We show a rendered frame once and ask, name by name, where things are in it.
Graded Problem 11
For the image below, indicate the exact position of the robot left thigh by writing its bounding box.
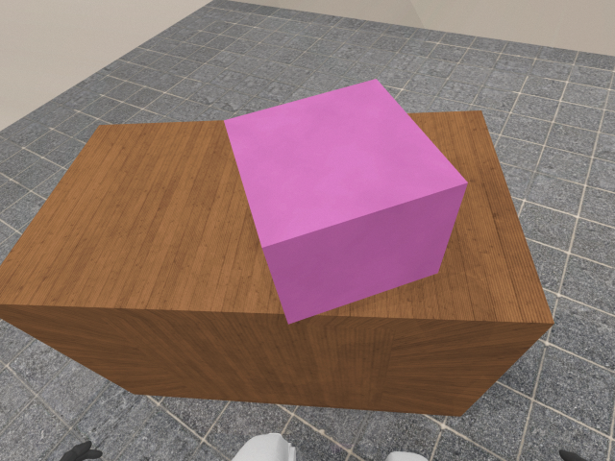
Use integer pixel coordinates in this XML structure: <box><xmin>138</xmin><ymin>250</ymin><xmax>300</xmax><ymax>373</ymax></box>
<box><xmin>232</xmin><ymin>434</ymin><xmax>296</xmax><ymax>461</ymax></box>

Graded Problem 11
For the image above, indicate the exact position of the carton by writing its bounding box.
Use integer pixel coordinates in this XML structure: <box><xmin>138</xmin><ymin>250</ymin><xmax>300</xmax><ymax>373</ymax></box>
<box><xmin>224</xmin><ymin>79</ymin><xmax>468</xmax><ymax>324</ymax></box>

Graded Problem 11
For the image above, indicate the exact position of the left robot hand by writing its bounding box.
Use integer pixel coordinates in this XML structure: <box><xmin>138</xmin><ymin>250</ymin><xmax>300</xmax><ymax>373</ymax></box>
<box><xmin>60</xmin><ymin>441</ymin><xmax>103</xmax><ymax>461</ymax></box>

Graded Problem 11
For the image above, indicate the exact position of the pedestal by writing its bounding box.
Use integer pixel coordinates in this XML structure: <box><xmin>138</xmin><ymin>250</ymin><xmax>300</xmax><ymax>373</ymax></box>
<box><xmin>0</xmin><ymin>110</ymin><xmax>554</xmax><ymax>417</ymax></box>

